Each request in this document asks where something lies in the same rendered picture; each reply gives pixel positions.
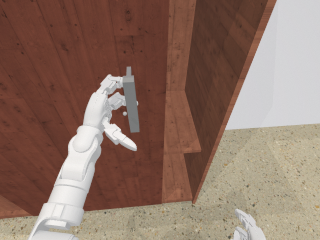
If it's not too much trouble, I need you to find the handle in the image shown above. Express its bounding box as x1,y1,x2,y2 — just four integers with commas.
122,66,140,133

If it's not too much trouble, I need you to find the wardrobe door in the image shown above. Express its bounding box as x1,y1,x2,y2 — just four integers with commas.
0,195,22,212
0,0,170,216

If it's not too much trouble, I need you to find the robot right hand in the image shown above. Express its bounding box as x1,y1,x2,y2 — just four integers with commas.
231,209,266,240

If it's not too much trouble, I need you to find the left robot forearm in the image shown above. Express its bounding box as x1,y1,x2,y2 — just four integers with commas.
27,125,104,240

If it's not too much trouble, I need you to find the robot left hand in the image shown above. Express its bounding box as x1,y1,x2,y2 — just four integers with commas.
83,74,138,151

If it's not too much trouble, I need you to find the robot left upper arm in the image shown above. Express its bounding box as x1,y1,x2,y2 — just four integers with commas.
31,230,79,240

